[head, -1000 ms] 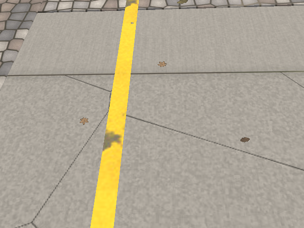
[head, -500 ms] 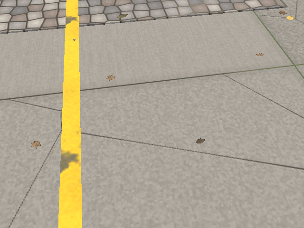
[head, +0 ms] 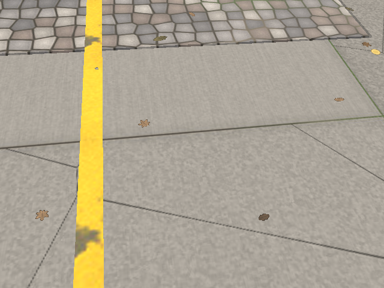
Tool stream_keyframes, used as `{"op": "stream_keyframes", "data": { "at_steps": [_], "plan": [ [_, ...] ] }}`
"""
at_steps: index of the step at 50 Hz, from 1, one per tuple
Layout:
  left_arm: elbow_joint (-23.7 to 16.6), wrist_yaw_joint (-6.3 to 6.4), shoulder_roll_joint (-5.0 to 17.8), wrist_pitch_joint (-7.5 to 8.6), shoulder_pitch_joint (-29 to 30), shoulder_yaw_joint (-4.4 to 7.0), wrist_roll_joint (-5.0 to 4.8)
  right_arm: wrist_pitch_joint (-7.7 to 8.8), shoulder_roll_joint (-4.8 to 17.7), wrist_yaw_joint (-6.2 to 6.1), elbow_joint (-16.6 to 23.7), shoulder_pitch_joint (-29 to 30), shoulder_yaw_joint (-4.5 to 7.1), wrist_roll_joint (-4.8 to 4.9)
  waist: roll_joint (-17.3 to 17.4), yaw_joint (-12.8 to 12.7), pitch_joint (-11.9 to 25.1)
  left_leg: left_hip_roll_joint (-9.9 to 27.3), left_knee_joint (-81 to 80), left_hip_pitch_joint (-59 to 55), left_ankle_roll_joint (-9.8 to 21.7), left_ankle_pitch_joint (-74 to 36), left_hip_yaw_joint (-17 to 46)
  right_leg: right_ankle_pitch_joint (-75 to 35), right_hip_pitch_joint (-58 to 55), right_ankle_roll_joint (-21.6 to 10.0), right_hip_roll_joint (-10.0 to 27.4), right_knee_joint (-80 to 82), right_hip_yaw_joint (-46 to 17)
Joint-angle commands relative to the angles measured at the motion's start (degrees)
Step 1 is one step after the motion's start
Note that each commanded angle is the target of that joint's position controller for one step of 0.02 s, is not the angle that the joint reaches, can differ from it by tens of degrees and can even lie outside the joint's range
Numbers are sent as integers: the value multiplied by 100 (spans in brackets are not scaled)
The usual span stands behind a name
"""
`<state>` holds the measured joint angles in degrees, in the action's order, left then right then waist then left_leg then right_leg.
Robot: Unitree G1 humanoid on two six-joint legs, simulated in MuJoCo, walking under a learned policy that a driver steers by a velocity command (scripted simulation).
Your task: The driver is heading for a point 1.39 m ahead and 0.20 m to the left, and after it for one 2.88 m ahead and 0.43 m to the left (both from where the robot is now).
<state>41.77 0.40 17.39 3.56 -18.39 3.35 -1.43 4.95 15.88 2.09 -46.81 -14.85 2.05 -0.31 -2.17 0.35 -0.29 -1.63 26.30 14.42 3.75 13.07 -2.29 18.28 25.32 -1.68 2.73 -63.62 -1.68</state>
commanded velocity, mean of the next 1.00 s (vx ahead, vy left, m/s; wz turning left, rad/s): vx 0.49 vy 0.00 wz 0.00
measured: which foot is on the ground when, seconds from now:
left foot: down 0.00-0.38, up 0.40-0.88, down 0.90-1.00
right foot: up 0.00-0.36, down 0.38-0.92, up 0.94-1.00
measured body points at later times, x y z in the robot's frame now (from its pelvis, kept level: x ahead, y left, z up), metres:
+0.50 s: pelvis +0.28 -0.04 -0.01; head +0.32 -0.04 +0.44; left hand +0.46 +0.21 -0.10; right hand +0.31 -0.33 -0.14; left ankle +0.13 +0.09 -0.64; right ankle +0.36 -0.13 -0.74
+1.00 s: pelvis +0.57 +0.02 -0.01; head +0.60 +0.04 +0.43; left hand +0.60 +0.31 -0.15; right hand +0.75 -0.23 -0.10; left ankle +0.65 +0.11 -0.74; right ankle +0.41 -0.12 -0.66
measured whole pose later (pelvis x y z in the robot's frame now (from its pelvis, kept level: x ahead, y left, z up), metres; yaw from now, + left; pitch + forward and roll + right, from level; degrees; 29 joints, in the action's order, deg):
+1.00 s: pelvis +0.57 +0.02 -0.01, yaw +0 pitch +2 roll -1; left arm 49.1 -0.3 17.4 3.8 -19.1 2.7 -1.4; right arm 4.9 16.1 2.1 -42.6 -6.8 2.0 0.3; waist -0.7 -1.7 -2.5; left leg -0.6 31.8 24.9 3.0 8.7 -2.3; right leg 27.0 14.5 -1.6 -0.3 -60.2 -2.6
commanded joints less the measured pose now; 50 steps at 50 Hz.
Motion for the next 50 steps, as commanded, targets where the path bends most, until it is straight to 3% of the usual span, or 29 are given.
{"op": "stream_keyframes", "data": {
  "at_steps": [1, 4, 6, 9, 12, 16, 17, 18, 19, 20, 21, 22, 23, 24, 25, 26, 28, 31, 35, 37, 40, 43, 44, 45, 46, 47, 48, 49, 50],
  "plan": [
    [-420, -27, 405, 72, 152, 133, 58, 103, 754, -60, 297, -22, 169, -17, 801, 29, -138, 1398, -1839, -904, 819, 306, 1913, -687, 1454, 28, 481, 112, -246],
    [-562, -16, 330, 46, 581, 111, 117, 116, 839, -110, 196, -213, 189, 42, 519, 91, -281, 1360, -1993, -989, 895, -683, 1444, -1269, 1787, 226, 483, 849, -159],
    [-668, -40, 204, 89, 941, 57, 110, 75, 871, -152, 138, -320, 186, 56, 518, 189, -326, 1241, -2001, -1008, 812, -1158, 1084, -1776, 1717, 290, 436, 1596, -76],
    [-834, -139, 69, 169, 1584, -18, 71, 24, 941, -198, 23, -617, 188, 96, 517, 425, -448, 1161, -2024, -1005, 727, -1399, 756, -2428, 1400, 286, 271, 2581, 139],
    [-996, -263, 43, 221, 2084, -49, 32, -55, 966, -208, -127, -951, 190, 120, 464, 569, -590, 1329, -1893, -1366, 745, -1535, 727, -2519, 1368, 198, 136, 3119, 201],
    [-1109, -390, 208, 264, 2189, -4, 27, -177, 1082, -245, -222, -1041, 245, 139, 610, 353, -463, 1597, -1301, -2109, 618, -2847, 731, -1823, 1118, -117, -79, 3517, 249],
    [-1053, -377, 338, 256, 1935, 52, 43, -197, 1171, -263, -209, -997, 274, 132, 733, 174, -223, 1584, -932, -2218, 561, -3853, 699, -1574, 669, -223, -241, 3504, 356],
    [-907, -339, 529, 241, 1353, 150, 52, -231, 1230, -275, -191, -916, 290, 117, 818, -180, 206, 1481, -207, -2215, 485, -4877, 587, -1480, -150, -383, -423, 3546, 499],
    [-655, -270, 778, 221, 425, 269, 58, -260, 1171, -295, -138, -819, 254, 89, 772, -665, 827, 1238, 917, -1697, 310, -5007, 392, -1745, -1584, -593, -359, 3597, 467],
    [-448, -180, 1189, 167, -648, 362, 133, -236, 849, -313, 39, -877, 128, -70, 42, -956, 1783, 876, 2786, -288, 145, -2939, 237, -1869, -3577, -952, 833, 3238, -877],
    [-345, -240, 1367, 187, -663, 371, 140, -113, 118, -230, 57, -1745, -73, 7, -1452, -370, 2541, -245, 4560, 1873, -146, 1852, 636, -421, -5242, -1867, 2042, 3945, -3792],
    [-379, -219, 757, 176, -599, 237, 85, 3, 837, -182, 43, -1126, 77, 158, -782, -699, 2100, 39, 5017, 2497, -93, 1914, 1159, 218, -4911, -1609, 1848, 4449, -3892],
    [-381, -189, 625, 167, -173, 173, 80, 74, 1030, -152, 272, -497, 147, 293, -513, -630, 1139, 312, 4959, 2773, -60, 1406, 942, -105, -4075, -1394, 1661, 4614, -2947],
    [-385, -190, 591, 165, 169, 150, 103, 113, 930, -172, 343, -202, 119, 254, 54, -435, 645, 584, 4670, 2609, -91, 905, 771, -824, -3204, -1297, 1445, 4782, -2353],
    [-391, -210, 489, 178, 405, 125, 148, 101, 871, -180, 349, -107, 144, 160, 170, -250, 313, 743, 4355, 2426, -154, 618, 719, -1401, -2562, -1270, 1229, 4951, -1897],
    [-384, -215, 410, 211, 520, 102, 209, 49, 800, -170, 313, -283, 148, 143, -8, -45, 295, 885, 4208, 2079, -196, 421, 766, -1648, -2173, -1260, 1101, 5125, -1631],
    [-288, -234, 392, 290, 579, 109, 144, -75, 588, -188, 247, -479, 109, 126, -113, 118, 232, 968, 3895, 1840, -325, 325, 696, -1860, -1752, -1345, 993, 5430, -1261],
    [-88, -185, 585, 327, 469, 159, 126, -151, 493, -215, 444, 50, 75, 48, -73, 75, -136, 1064, 3108, 2197, -524, -234, 605, -2057, -1429, -1370, 921, 5713, -795],
    [85, -109, 733, 252, 218, 179, 93, -54, 354, -141, 647, 902, 8, 46, -29, -229, -301, 872, 1426, 1998, -528, -1657, 390, -2048, -1461, -1085, 608, 5747, -189],
    [231, -100, 849, 220, -67, 203, 53, -15, 347, -91, 755, 1294, -6, 83, -25, -407, -328, 739, 957, 1861, -511, -1958, 300, -1878, -1667, -1045, 700, 5703, -175],
    [416, -79, 910, 126, -277, 226, 10, 17, 464, -6, 927, 1635, 25, 121, -80, -455, -389, 675, 525, 2044, -345, -1710, 402, -1904, -2327, -968, 1012, 5424, -294],
    [513, -27, 994, 16, -235, 262, 3, 43, 631, 53, 938, 1449, 92, 110, -191, -234, -226, 539, 300, 1707, -110, -1021, 329, -2630, -2844, -800, 1213, 4928, -371],
    [508, -13, 1022, -22, -114, 263, 8, 48, 743, 42, 832, 1025, 160, 101, -222, 39, 25, 369, 168, 1078, 8, -915, 154, -3464, -2847, -697, 1093, 4406, -246],
    [503, 0, 886, -55, -110, 206, 46, 41, 989, -5, 574, 181, 301, 90, -120, 424, 576, 246, 145, -118, 176, -961, 30, -3955, -2566, -538, 785, 3371, -12],
    [364, 23, 575, -54, -215, 62, 186, 14, 1414, -67, 393, -826, 428, 44, 520, 751, 1472, 1202, 357, -1810, 520, -1167, 1083, -2582, -1506, -315, 427, 1585, 267],
    [301, -37, -86, 61, -986, -117, 134, -21, 1793, -35, 289, -1021, 502, 30, 2074, 306, 2064, 2323, -345, -3577, 1410, 358, 3845, 1132, 826, 55, -653, -297, 162],
    [384, -67, 507, 167, -621, -5, 22, -8, 1191, -20, 364, -998, 348, 94, 1442, 588, 1926, 2265, -876, -3475, 1263, 1232, 4335, 1545, 1469, -14, -431, -922, -609],
    [208, -95, 795, 231, -79, 83, -111, 9, 991, -30, 415, -605, 276, 82, 1106, 543, 1125, 2129, -980, -2825, 1046, 1116, 3542, 1052, 1824, -102, -149, -987, -510],
    [130, -64, 748, 251, 232, 65, -76, 14, 918, -32, 479, -209, 248, 52, 649, 378, 673, 1932, -1070, -2063, 946, 482, 2936, 517, 1687, -104, 144, -757, -319]
  ]
}}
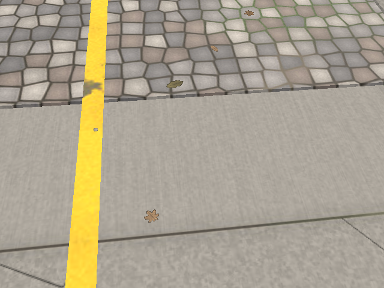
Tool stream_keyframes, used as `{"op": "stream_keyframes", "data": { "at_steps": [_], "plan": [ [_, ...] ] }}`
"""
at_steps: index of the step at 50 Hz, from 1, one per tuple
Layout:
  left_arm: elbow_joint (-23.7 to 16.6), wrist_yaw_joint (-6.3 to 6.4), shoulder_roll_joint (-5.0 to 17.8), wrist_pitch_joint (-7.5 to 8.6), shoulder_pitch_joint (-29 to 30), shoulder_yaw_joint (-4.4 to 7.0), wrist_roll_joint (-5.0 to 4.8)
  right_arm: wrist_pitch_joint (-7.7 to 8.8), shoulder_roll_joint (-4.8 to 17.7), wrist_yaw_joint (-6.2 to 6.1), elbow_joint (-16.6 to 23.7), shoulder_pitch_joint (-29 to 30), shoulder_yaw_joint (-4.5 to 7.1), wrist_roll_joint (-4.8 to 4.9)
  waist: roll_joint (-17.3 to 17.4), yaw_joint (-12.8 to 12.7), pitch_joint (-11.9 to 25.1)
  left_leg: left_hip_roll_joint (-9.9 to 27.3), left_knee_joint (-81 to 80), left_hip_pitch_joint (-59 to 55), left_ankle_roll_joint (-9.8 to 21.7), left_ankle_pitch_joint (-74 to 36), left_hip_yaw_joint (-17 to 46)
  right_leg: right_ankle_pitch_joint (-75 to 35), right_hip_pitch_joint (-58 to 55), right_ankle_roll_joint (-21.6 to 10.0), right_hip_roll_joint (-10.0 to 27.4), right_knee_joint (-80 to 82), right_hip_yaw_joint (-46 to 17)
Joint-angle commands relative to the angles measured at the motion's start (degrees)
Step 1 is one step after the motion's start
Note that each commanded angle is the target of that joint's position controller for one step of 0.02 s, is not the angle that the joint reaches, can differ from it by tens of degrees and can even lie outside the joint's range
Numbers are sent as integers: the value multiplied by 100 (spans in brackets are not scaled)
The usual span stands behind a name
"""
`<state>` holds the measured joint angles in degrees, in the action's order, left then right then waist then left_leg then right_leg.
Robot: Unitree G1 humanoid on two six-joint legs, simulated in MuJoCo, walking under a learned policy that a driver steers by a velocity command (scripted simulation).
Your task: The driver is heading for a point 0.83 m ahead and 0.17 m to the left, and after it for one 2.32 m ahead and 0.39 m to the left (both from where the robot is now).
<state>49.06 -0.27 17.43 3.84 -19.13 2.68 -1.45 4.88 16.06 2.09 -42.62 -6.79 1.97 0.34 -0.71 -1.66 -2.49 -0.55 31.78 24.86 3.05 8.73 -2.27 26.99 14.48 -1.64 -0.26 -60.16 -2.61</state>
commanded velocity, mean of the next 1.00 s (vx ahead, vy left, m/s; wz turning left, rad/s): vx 0.50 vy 0.00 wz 0.20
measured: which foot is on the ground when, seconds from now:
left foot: down 0.00-0.48, up 0.50-1.00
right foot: up 0.00-0.44, down 0.46-1.00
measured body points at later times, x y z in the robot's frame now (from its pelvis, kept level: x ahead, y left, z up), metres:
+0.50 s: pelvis +0.28 -0.04 -0.01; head +0.32 -0.04 +0.44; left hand +0.50 +0.20 -0.09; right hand +0.26 -0.32 -0.14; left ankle +0.09 +0.09 -0.71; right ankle +0.39 -0.13 -0.73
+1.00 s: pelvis +0.55 +0.00 -0.01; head +0.58 +0.02 +0.44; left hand +0.50 +0.28 -0.14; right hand +0.80 -0.19 -0.10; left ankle +0.66 +0.12 -0.72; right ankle +0.40 -0.14 -0.73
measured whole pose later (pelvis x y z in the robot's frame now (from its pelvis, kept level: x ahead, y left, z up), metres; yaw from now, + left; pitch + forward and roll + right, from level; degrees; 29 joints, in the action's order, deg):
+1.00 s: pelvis +0.55 +0.00 -0.01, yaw +14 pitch +1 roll -2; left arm 52.6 1.0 16.4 2.6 -17.1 4.3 -0.9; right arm 1.6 14.6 3.2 -40.6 -4.6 3.0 1.3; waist 1.0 -3.2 -2.7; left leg 2.2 34.8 31.1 5.4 6.3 -3.6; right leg 24.9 -6.9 1.6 1.1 -18.7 15.9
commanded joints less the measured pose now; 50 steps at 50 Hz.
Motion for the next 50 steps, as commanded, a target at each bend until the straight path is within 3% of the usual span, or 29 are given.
{"op": "stream_keyframes", "data": {
  "at_steps": [1, 2, 5, 8, 12, 15, 18, 21, 22, 23, 24, 25, 26, 27, 28, 29, 31, 33, 35, 40, 43, 45, 48, 49, 50],
  "plan": [
    [-620, 23, 701, 215, 455, 150, 31, 32, 762, -24, 82, -762, 225, -56, 375, 440, 568, 1644, -1762, -2487, 1008, 279, 2497, -711, 2600, -75, 618, -787, -190],
    [-597, 19, 638, 168, 343, 162, 56, 61, 653, -23, 95, -635, 189, -115, 525, 257, 538, 1498, -1896, -2108, 973, -168, 2195, -970, 2235, -55, 766, -611, -242],
    [-523, 39, 390, 10, 217, 122, 81, 143, 674, -28, -15, -652, 208, -50, 515, 101, 419, 1342, -2269, -1672, 1081, -764, 1594, -1269, 2017, 100, 840, -180, -148],
    [-697, 58, 327, -24, 765, 102, 138, 130, 819, -104, -174, -863, 252, -40, 351, 207, 161, 1288, -2473, -1746, 1087, -1121, 1221, -2025, 2472, 268, 874, 650, -110],
    [-856, -18, 157, 62, 1478, 38, 115, 61, 897, -177, -341, -1141, 256, 7, 376, 459, -3, 1042, -2538, -1850, 853, -1111, 693, -3152, 2291, 278, 695, 2052, 91],
    [-1019, -103, 128, 115, 2019, 6, 73, -5, 964, -194, -532, -1493, 271, 38, 350, 667, -143, 1163, -2450, -2198, 846, -1034, 658, -3328, 2261, 236, 554, 2655, 200],
    [-1181, -211, 168, 165, 2361, 3, 47, -112, 989, -221, -689, -1688, 293, 56, 383, 698, -228, 1430, -2170, -2803, 818, -1359, 735, -2950, 2432, 83, 462, 3001, 187],
    [-1137, -269, 361, 195, 2055, 71, 58, -189, 1092, -269, -729, -1574, 342, 74, 547, 397, 14, 1544, -1610, -3169, 666, -2576, 730, -2336, 1839, -165, 261, 3203, 307],
    [-998, -251, 499, 199, 1564, 151, 72, -218, 1131, -283, -712, -1449, 350, 75, 598, 92, 331, 1425, -1047, -3114, 576, -3517, 601, -2312, 1077, -294, 73, 3312, 481],
    [-716, -199, 761, 193, 680, 291, 89, -246, 1027, -297, -676, -1398, 304, 50, 495, -322, 913, 1132, -22, -2726, 412, -3802, 381, -2511, -236, -479, 30, 3345, 523],
    [-528, -125, 1162, 172, -350, 404, 165, -229, 748, -302, -528, -1477, 178, -68, -128, -649, 1781, 781, 1751, -1398, 223, -2094, 234, -2671, -2131, -856, 1119, 3101, -695],
    [-434, -142, 1419, 142, -505, 453, 149, -109, 23, -236, -514, -2246, -20, -26, -1585, -222, 2426, -300, 3599, 908, -114, 2169, 361, -1377, -3900, -1687, 2344, 3683, -3339],
    [-498, -129, 831, 145, -457, 306, 102, -8, 693, -214, -583, -1803, 131, 120, -888, -540, 2121, -66, 4187, 1501, -42, 2473, 1127, -639, -3615, -1461, 2258, 4120, -3531],
    [-522, -103, 668, 159, -69, 242, 113, 51, 943, -200, -391, -1281, 227, 263, -672, -476, 1268, 192, 4196, 1781, 15, 1947, 1050, -836, -2853, -1212, 2110, 4293, -2637],
    [-546, -98, 566, 176, 322, 209, 141, 59, 888, -231, -343, -1039, 224, 246, -308, -276, 832, 478, 3944, 1577, -12, 1421, 897, -1360, -2059, -1078, 1898, 4482, -1993],
    [-542, -109, 394, 205, 587, 173, 167, 23, 827, -251, -347, -957, 255, 165, -267, -122, 505, 637, 3657, 1395, -59, 1081, 885, -1751, -1474, -1008, 1702, 4690, -1505],
    [-485, -117, 242, 284, 812, 152, 231, -132, 613, -252, -454, -1265, 267, 166, -484, 148, 402, 818, 3435, 823, -129, 717, 919, -2162, -855, -926, 1470, 5035, -836],
    [-370, -106, 321, 346, 843, 186, 225, -260, 432, -264, -422, -1243, 256, 163, -397, 238, 207, 863, 3271, 911, -210, 508, 909, -2583, -573, -958, 1456, 5248, -353],
    [-265, -61, 433, 358, 786, 226, 249, -312, 404, -276, -294, -984, 262, 129, -286, 214, 51, 876, 2884, 1252, -286, 45, 976, -2871, -595, -967, 1446, 5357, 22],
    [-130, 59, 608, 275, 665, 259, 218, -226, 248, -121, -20, -201, 199, 85, -164, -44, -134, 772, 1255, 1224, -278, -1268, 519, -3184, -860, -771, 1260, 5452, 926],
    [25, 95, 737, 166, 317, 304, 155, -220, 169, -16, 267, 366, 148, 81, -58, -273, -302, 716, 699, 1449, -174, -1238, 274, -3424, -1461, -761, 1471, 5313, 1127],
    [99, 105, 801, 59, 181, 336, 100, -229, 192, 58, 454, 584, 150, 88, -82, -297, -349, 643, 494, 1606, -64, -902, 134, -3832, -1943, -713, 1624, 5066, 1224],
    [54, 155, 1003, -79, 343, 402, 38, -270, 407, 132, 593, 359, 262, 91, -341, 27, -18, 229, 426, 937, 230, -90, -284, -6080, -2293, -533, 1694, 4176, 1448],
    [23, 180, 1072, -128, 417, 424, 25, -294, 559, 131, 536, -53, 353, 98, -433, 293, 255, 12, 457, 371, 365, 181, -423, -6844, -2269, -470, 1662, 3511, 1506],
    [-13, 197, 1095, -168, 535, 422, 3, -307, 798, 96, 369, -814, 501, 114, -379, 742, 650, -221, 189, -679, 552, 57, -473, -6957, -1941, -338, 1513, 2467, 1610]
  ]
}}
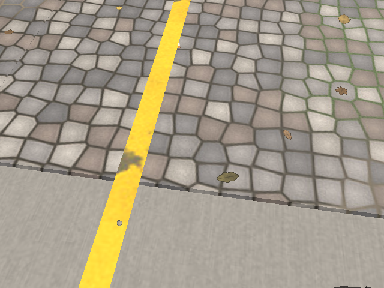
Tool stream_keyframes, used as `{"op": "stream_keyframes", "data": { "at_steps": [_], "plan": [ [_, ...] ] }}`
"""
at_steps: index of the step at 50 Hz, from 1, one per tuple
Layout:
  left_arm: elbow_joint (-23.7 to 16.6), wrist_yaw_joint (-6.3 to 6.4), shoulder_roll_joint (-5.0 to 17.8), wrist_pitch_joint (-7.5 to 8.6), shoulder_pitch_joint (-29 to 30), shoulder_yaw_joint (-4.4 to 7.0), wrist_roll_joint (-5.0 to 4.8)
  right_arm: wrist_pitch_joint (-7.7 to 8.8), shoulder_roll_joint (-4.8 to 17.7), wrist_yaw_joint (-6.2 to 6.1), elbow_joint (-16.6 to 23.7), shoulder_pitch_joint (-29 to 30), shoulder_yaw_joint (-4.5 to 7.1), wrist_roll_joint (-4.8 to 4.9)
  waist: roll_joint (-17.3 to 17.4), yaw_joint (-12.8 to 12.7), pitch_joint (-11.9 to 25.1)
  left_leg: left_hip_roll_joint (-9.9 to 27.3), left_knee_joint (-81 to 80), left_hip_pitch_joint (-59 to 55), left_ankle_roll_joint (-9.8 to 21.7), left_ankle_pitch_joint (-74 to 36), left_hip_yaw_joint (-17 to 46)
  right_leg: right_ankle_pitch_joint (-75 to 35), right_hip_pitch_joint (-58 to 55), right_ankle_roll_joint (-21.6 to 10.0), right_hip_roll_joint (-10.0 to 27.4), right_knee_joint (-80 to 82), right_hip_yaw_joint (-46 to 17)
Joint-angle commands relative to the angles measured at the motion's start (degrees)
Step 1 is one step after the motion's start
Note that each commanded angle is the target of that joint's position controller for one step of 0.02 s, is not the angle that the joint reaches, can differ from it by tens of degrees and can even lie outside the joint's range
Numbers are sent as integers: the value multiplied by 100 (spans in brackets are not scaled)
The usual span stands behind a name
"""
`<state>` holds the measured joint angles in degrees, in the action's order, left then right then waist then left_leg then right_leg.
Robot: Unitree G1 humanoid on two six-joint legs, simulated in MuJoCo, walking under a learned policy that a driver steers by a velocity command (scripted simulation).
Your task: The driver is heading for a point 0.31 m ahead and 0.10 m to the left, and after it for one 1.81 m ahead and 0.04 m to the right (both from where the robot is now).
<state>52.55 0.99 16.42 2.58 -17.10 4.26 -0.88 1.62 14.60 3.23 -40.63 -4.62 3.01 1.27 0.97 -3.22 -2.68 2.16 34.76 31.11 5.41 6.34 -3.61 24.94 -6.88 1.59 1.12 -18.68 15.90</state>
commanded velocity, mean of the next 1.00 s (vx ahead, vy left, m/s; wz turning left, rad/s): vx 0.50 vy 0.00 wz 0.19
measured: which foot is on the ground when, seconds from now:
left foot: up 0.00-0.00, down 0.02-0.52, up 0.54-0.92, down 0.94-1.00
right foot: down 0.00-0.02, up 0.04-0.48, down 0.50-0.94, up 0.96-1.00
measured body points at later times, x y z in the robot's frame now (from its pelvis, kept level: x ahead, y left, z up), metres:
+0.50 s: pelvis +0.30 +0.01 +0.00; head +0.32 +0.03 +0.45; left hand +0.46 +0.31 -0.07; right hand +0.41 -0.27 -0.10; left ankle +0.14 +0.09 -0.72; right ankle +0.45 -0.07 -0.72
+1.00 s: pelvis +0.54 +0.10 +0.01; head +0.56 +0.11 +0.46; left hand +0.50 +0.38 -0.12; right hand +0.81 -0.10 -0.04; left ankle +0.59 +0.23 -0.72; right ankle +0.46 -0.06 -0.68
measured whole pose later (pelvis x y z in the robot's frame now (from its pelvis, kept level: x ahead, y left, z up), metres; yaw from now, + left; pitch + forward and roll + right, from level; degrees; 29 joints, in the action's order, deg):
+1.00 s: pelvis +0.54 +0.10 +0.01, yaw +8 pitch +2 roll +0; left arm 47.3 0.4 16.8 2.7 -23.3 3.5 -1.9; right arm 6.0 14.4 0.2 -36.0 -4.0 2.2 -0.2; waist -1.5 -4.3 0.3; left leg -0.9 29.8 22.3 0.7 9.8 1.2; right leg 27.3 14.9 -1.0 -2.6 -49.4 -8.0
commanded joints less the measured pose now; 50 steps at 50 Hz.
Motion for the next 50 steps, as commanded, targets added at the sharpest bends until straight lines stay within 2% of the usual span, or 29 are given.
{"op": "stream_keyframes", "data": {
  "at_steps": [1, 2, 3, 4, 5, 6, 7, 11, 16, 21, 23, 24, 25, 26, 27, 28, 29, 30, 31, 32, 34, 37, 42, 45, 46, 47, 48, 49, 50],
  "plan": [
    [-430, 88, 1083, -18, 346, 209, -8, -24, 1340, -122, -75, -2006, 601, 27, -182, 1364, 1165, -360, -415, -2996, 581, 119, 233, -5546, 1321, -421, 1128, -3242, -218],
    [-724, -14, 195, 124, -205, -61, 223, -18, 1997, -203, -114, -2023, 720, 71, 1411, 730, 1551, 1139, -683, -5057, 1578, 706, 3211, -211, 4044, -41, 31, -5357, -454],
    [-819, -110, 420, 386, 161, -81, 55, 80, 1677, -173, 113, -2099, 589, 8, 938, 942, 2430, 1742, -1678, -5593, 2072, 1552, 5240, 989, 4903, -69, -400, -6243, -1916],
    [-1000, -178, 774, 543, 804, 15, -177, 161, 1309, -155, 95, -1908, 479, -54, 567, 1096, 1686, 1598, -1879, -5157, 1705, 1257, 4480, 486, 5421, -239, -53, -6197, -2164],
    [-1053, -172, 728, 620, 926, -13, -171, 213, 1141, -155, 124, -1578, 431, -39, 160, 861, 1132, 1359, -1864, -4342, 1475, 811, 3731, -25, 5313, -338, 211, -5697, -2131],
    [-978, -128, 728, 628, 914, 12, -22, 227, 953, -158, 194, -1165, 373, -32, -120, 592, 738, 1115, -1908, -3497, 1303, 148, 3142, -314, 4953, -302, 403, -5143, -2103],
    [-936, -114, 803, 568, 794, 64, 64, 239, 805, -184, 294, -915, 312, -89, -12, 389, 624, 951, -2007, -2939, 1230, -402, 2775, -533, 4516, -253, 537, -4810, -2139],
    [-1036, -93, 559, 332, 871, 33, 186, 253, 1028, -308, 328, -970, 357, -60, 17, 243, 380, 658, -2274, -1985, 1215, -1280, 2126, -1126, 4147, 131, 484, -3748, -1928],
    [-1364, -145, 320, 348, 1901, -79, 125, 171, 1140, -419, 217, -1371, 400, -19, 300, 655, 197, 217, -2165, -1585, 748, -487, 1740, -2944, 3656, 257, 60, -1633, -1825],
    [-1552, -244, 603, 457, 2176, 7, 45, 95, 1053, -451, 81, -1681, 394, 20, 468, 707, 222, 525, -1526, -2294, 608, -60, 2487, -2664, 3490, 64, -72, -922, -2079],
    [-1485, -254, 730, 523, 1841, 75, 35, 54, 1052, -471, 106, -1588, 403, 2, 665, 496, 289, 588, -1147, -2460, 524, -318, 2747, -2155, 3090, -113, -103, -805, -2029],
    [-1309, -243, 815, 554, 1286, 136, 67, 48, 911, -467, 110, -1510, 346, -28, 677, 219, 526, 448, -740, -2507, 405, -784, 2555, -2283, 2475, -272, -117, -594, -1847],
    [-1179, -226, 1009, 585, 593, 200, 177, 68, 616, -441, 141, -1557, 232, -83, 500, -53, 1159, 179, 317, -2227, 223, -880, 2209, -2266, 1293, -591, 369, -768, -2206],
    [-1058, -205, 1436, 565, -203, 303, 280, 110, 322, -445, 204, -2145, 135, -68, -629, -20, 2014, -515, 2197, -719, -199, 360, 1560, -1762, -666, -1363, 1480, -724, -4118],
    [-745, -285, 1436, 494, -616, 348, 113, 163, 399, -444, 153, -2592, 99, 60, -2052, 41, 2162, -837, 3566, 733, -441, 2722, 1311, -296, -1338, -2025, 2149, 64, -6316],
    [-857, -303, 941, 470, -306, 200, -36, 191, 872, -428, 151, -2148, 179, 89, -1277, -68, 1369, -498, 4026, 1319, -427, 2500, 1523, 562, -861, -1862, 1971, 288, -6134],
    [-946, -289, 713, 406, 38, 124, -6, 217, 983, -410, 269, -1465, 193, 26, -765, -100, 778, -226, 4002, 1390, -403, 2023, 1249, 338, -164, -1648, 1694, 306, -5252],
    [-987, -285, 664, 354, 281, 85, 63, 272, 936, -405, 396, -1026, 185, -78, -454, -19, 368, -50, 3662, 1315, -383, 1684, 1037, -320, 549, -1580, 1441, 414, -4699],
    [-1009, -276, 576, 337, 395, 41, 91, 316, 888, -400, 442, -867, 204, -167, -411, 94, 225, 121, 3210, 1083, -382, 1422, 1014, -1000, 980, -1534, 1245, 490, -4356],
    [-1015, -265, 550, 329, 411, 14, 112, 344, 780, -385, 463, -898, 191, -184, -528, 203, 247, 179, 2899, 782, -407, 1315, 960, -1529, 1234, -1507, 1072, 557, -4131],
    [-972, -230, 594, 314, 303, 27, 38, 366, 563, -359, 508, -920, 129, -188, -687, 283, 368, 174, 2153, 502, -515, 1394, 796, -2141, 1418, -1587, 936, 636, -3799],
    [-923, -129, 922, 256, 180, 139, -45, 403, 327, -325, 658, -366, -1, -189, -667, 165, 330, 28, 790, -79, -667, 652, 607, -2345, 1914, -1541, 772, 734, -3330],
    [-805, -76, 957, 115, -317, 165, -107, 473, 515, -253, 804, 288, 37, -62, -659, -30, 280, -256, -393, -876, -758, -465, 700, -1916, 2039, -1296, 752, 500, -3457],
    [-827, -49, 891, 59, -335, 156, -93, 521, 711, -276, 746, 8, 150, -44, -691, 274, 359, -225, -884, -1783, -573, -334, 702, -1505, 2138, -1035, 678, -7, -3694],
    [-860, -49, 739, 62, -311, 110, -60, 528, 831, -315, 652, -401, 222, -71, -681, 506, 519, -91, -1005, -2439, -443, -160, 735, -1524, 2358, -882, 459, -461, -3607],
    [-982, -67, 405, 95, -197, -4, 7, 530, 1139, -376, 565, -1188, 320, -159, -225, 901, 1069, 728, -1032, -3552, -110, 229, 1483, -1155, 2913, -649, 119, -1820, -3194],
    [-1175, -57, 10, 180, -732, -131, -64, 420, 1653, -390, 442, -1729, 450, -222, 1381, 809, 1803, 2036, -1425, -4989, 672, 1266, 3507, 456, 4415, -347, -500, -3539, -2343],
    [-1188, -36, 469, 193, -722, -46, -165, 382, 1373, -343, 317, -1829, 411, -166, 1499, 833, 1554, 2270, -1800, -4815, 894, 2458, 4542, 863, 5278, -275, -180, -4606, -2308],
    [-1187, -34, 792, 165, -377, 54, -160, 393, 1015, -338, 339, -1624, 307, -129, 949, 871, 908, 2019, -1884, -4294, 726, 2480, 3930, 391, 5502, -276, 40, -5036, -2395]
  ]
}}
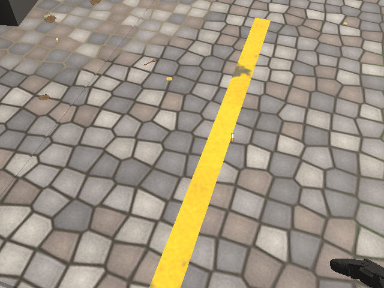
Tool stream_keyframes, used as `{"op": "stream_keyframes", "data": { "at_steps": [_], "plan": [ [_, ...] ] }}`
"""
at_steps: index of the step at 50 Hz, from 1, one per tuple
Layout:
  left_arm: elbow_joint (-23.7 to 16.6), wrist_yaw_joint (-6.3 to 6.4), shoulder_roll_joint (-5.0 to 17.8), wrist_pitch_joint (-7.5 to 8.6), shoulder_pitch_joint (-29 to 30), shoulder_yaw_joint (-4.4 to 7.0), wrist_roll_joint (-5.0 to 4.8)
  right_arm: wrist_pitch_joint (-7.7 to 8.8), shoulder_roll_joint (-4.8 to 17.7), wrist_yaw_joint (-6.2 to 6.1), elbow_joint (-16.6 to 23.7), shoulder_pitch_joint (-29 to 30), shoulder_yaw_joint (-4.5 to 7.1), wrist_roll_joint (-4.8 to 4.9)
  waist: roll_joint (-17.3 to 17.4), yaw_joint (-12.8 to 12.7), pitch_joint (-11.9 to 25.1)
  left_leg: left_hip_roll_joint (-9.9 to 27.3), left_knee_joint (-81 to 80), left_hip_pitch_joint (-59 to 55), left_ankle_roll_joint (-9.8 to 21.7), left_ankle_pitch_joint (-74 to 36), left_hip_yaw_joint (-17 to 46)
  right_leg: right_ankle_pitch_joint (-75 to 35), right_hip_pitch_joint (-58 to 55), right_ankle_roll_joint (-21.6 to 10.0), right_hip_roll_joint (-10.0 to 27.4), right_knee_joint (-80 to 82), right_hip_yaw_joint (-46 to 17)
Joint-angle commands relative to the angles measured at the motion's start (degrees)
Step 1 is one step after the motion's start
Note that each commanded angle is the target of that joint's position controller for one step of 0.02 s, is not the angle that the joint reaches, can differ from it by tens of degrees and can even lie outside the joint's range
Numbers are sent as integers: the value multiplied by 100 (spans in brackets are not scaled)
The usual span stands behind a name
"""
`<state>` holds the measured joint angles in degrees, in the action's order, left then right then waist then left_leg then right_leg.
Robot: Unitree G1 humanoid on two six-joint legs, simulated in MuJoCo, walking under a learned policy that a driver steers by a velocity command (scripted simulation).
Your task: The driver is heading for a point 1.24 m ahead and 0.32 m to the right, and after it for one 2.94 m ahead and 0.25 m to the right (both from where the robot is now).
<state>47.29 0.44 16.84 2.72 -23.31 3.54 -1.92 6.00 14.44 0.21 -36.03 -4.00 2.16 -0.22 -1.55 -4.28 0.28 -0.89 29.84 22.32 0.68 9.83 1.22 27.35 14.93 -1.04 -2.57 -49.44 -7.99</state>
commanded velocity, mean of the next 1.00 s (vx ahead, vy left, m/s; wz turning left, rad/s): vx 0.50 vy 0.00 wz -0.41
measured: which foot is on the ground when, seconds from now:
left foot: down 0.00-0.44, up 0.46-0.92, down 0.94-1.00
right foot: up 0.00-0.40, down 0.42-0.96, up 0.98-1.00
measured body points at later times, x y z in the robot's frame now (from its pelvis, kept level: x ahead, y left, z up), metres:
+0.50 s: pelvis +0.25 -0.08 -0.01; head +0.29 -0.10 +0.43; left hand +0.52 +0.11 -0.09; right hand +0.21 -0.37 -0.14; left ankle +0.12 +0.12 -0.65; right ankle +0.31 -0.18 -0.73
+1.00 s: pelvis +0.54 -0.13 -0.01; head +0.57 -0.13 +0.44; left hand +0.69 +0.12 -0.13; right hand +0.61 -0.44 -0.08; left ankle +0.66 -0.08 -0.73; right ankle +0.33 -0.18 -0.68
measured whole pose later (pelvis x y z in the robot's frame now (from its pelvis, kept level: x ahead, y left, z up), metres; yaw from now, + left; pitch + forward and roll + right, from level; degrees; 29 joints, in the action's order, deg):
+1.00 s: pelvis +0.54 -0.13 -0.01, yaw -26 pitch +2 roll +0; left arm 45.5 0.2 17.5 2.3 -21.5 3.2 -0.9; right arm 6.4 15.9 2.1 -40.4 -5.5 2.2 0.1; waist -1.1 -2.7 -1.0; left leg -1.0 31.9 26.0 2.8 8.4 -1.8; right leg 27.4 10.5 -2.1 -3.2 -51.2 -6.7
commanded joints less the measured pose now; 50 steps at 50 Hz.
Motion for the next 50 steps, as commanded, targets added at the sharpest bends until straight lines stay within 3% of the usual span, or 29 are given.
{"op": "stream_keyframes", "data": {
  "at_steps": [1, 3, 5, 8, 12, 17, 19, 20, 21, 22, 23, 24, 25, 26, 27, 28, 31, 36, 40, 44, 45, 46, 47, 48, 49, 50],
  "plan": [
    [-666, 20, 730, 110, 438, 143, -9, -42, 837, -29, -108, -1390, 321, 6, 910, 863, 278, 2062, -1465, -2906, 1055, 1477, 2722, -271, 3217, 22, 557, -2017, 95],
    [-733, -25, 581, 34, 605, 162, 44, -32, 577, -10, -166, -964, 239, -50, 891, 611, -113, 1706, -1737, -2105, 954, 388, 1738, -786, 2911, 77, 815, -1725, 121],
    [-828, -74, 362, -44, 715, 121, 31, 14, 602, -5, -242, -850, 271, -41, 875, 518, -199, 1584, -1990, -1731, 960, -266, 1120, -1085, 2693, 142, 904, -1525, 237],
    [-1026, -130, 237, -86, 1029, 75, 75, 52, 808, -28, -394, -901, 356, -23, 620, 507, -220, 1617, -2142, -1710, 1057, -1005, 483, -1664, 2750, 251, 951, -865, 277],
    [-1227, -273, 146, -44, 1659, -5, 77, 7, 1042, -67, -558, -993, 418, 18, 489, 695, -306, 1492, -2157, -1728, 892, -1315, -342, -2760, 2345, 160, 863, 463, 568],
    [-1582, -401, 302, -69, 2286, 27, 67, -120, 1321, -74, -796, -1317, 509, 162, 475, 781, -463, 1725, -1809, -2397, 660, -1932, -791, -2350, 2158, -186, 674, 1240, 921],
    [-1610, -408, 508, -102, 2012, 137, 100, -199, 1508, -103, -811, -1322, 561, 198, 645, 524, -144, 1702, -969, -2598, 529, -3840, -1035, -1752, 1460, -430, 297, 1321, 1270],
    [-1465, -386, 707, -122, 1354, 263, 96, -250, 1542, -123, -805, -1282, 562, 217, 617, 118, 235, 1579, -16, -2459, 414, -4547, -1219, -1779, 541, -602, 30, 1537, 1428],
    [-1197, -304, 1055, -164, 380, 461, 72, -257, 1397, -151, -783, -1362, 494, 183, 455, -343, 745, 1359, 1312, -1694, 211, -4238, -1352, -2021, -1009, -822, -130, 1721, 1298],
    [-1099, -171, 1648, -216, -149, 605, 29, -211, 841, -134, -584, -1644, 305, -67, -761, -257, 1244, 854, 3389, 334, -113, -653, -1386, -1961, -2878, -1403, 1171, 1825, -837],
    [-1328, -212, 1869, -117, 42, 561, 31, -18, 579, -69, -319, -1757, 142, -62, -1371, 52, 2198, -144, 4849, 1869, -281, 2547, -139, -763, -3881, -2395, 2235, 2899, -4011],
    [-1313, -255, 1334, -42, 34, 415, 67, 116, 1139, 1, -237, -1075, 279, 165, -557, -306, 1861, 194, 5040, 2472, -179, 2145, 481, -515, -3683, -2046, 2107, 3235, -3595],
    [-1256, -252, 1132, 17, 211, 349, 86, 193, 1142, 24, -138, -792, 259, 249, -455, -202, 1084, 398, 4707, 2611, -65, 1645, 363, -812, -2933, -1828, 1891, 3255, -2771],
    [-1288, -239, 1000, 39, 594, 302, 90, 218, 1065, -29, -207, -777, 245, 129, 37, 80, 652, 630, 4201, 2298, -62, 1233, 357, -1364, -2055, -1635, 1629, 3259, -2174],
    [-1356, -222, 833, 48, 910, 246, 133, 184, 1120, -66, -251, -831, 288, 5, -20, 306, 431, 769, 3756, 1879, -100, 990, 374, -2027, -1376, -1546, 1444, 3323, -1746],
    [-1430, -198, 728, 51, 1100, 201, 196, 109, 1115, -49, -304, -982, 301, -12, -145, 483, 373, 855, 3608, 1524, -134, 812, 379, -2407, -942, -1529, 1344, 3454, -1499],
    [-1283, -135, 712, 125, 1063, 186, 192, -49, 867, -42, -380, -1043, 241, -58, -121, 558, 278, 833, 3015, 1257, -352, 378, 191, -3305, -345, -1599, 1224, 3687, -911],
    [-965, -38, 808, 130, 682, 189, 141, -28, 576, 25, -182, -51, 100, -19, -189, 159, -69, 635, 1030, 1076, -409, -1507, 84, -2859, -196, -1220, 903, 3811, -238],
    [-691, -45, 898, 117, 277, 205, 93, 33, 646, 136, -13, 534, 94, 78, -204, -88, -331, 484, 263, 1081, -259, -1721, 105, -2377, -648, -1192, 1203, 3720, -476],
    [-510, -11, 951, 22, 123, 241, 96, 80, 791, 215, 54, 462, 145, 64, -351, 44, -329, 370, -123, 1034, 62, -832, 79, -3128, -1468, -1031, 1546, 3236, -738],
    [-505, -5, 975, -4, 189, 248, 94, 90, 856, 209, 1, 214, 180, 60, -406, 202, -208, 257, -214, 638, 167, -622, -48, -3765, -1525, -954, 1496, 2959, -694],
    [-516, -3, 919, -26, 268, 219, 104, 98, 998, 177, -167, -370, 272, 43, -335, 524, 160, 104, -386, -215, 327, -690, -213, -4642, -1474, -828, 1234, 2281, -481],
    [-591, 3, 719, -31, 285, 126, 170, 107, 1260, 142, -326, -1233, 363, -13, -143, 910, 938, 578, -122, -1688, 638, -969, 199, -4439, -888, -637, 926, 1055, -213],
    [-692, -10, 300, 46, -353, -11, 141, 79, 1772, 122, -444, -1950, 504, -94, 1057, 879, 1906, 1871, -220, -3980, 1485, -213, 2390, -2499, 1163, -173, 96, -1087, 275],
    [-662, -19, 348, 121, -321, -35, 114, 33, 1438, 170, -602, -2242, 433, 49, 1773, 977, 2101, 2290, -1103, -4430, 1743, 1014, 4043, 506, 2289, -49, -230, -2079, 17],
    [-751, -48, 813, 166, 172, 83, 10, 10, 1127, 161, -566, -1921, 318, 123, 1167, 1028, 1226, 2178, -1298, -3825, 1480, 1759, 3610, 289, 2859, -94, 124, -2480, -142]
  ]
}}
